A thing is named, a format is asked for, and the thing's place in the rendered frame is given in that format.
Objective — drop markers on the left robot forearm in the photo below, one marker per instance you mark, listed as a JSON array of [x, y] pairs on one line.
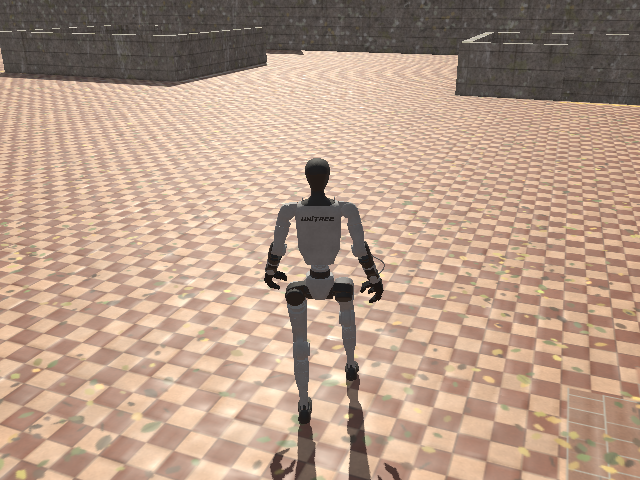
[[272, 262]]

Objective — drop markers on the robot right upper arm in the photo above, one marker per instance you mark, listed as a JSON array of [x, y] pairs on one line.
[[350, 211]]

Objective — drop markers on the left robot foot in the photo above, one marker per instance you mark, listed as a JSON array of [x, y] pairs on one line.
[[304, 415]]

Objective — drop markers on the robot left upper arm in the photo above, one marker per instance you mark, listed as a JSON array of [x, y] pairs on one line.
[[286, 213]]

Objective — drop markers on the robot left shin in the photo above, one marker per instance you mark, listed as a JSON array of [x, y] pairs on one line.
[[301, 372]]

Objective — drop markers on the right robot hand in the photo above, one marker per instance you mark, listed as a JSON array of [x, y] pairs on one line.
[[377, 287]]

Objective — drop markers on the right robot forearm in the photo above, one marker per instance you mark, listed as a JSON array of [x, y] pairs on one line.
[[369, 266]]

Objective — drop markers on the left robot hand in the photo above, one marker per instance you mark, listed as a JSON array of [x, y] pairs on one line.
[[277, 275]]

